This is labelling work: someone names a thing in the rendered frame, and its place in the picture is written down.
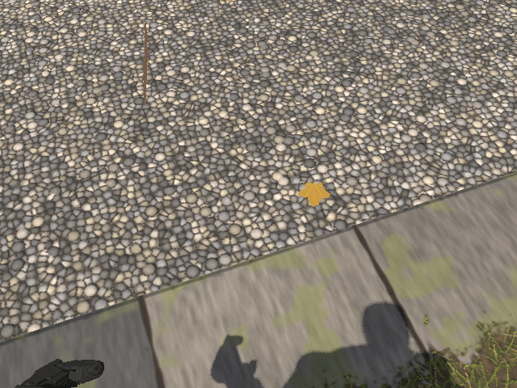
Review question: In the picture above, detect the robot left hand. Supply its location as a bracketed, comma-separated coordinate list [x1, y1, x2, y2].
[15, 359, 104, 388]

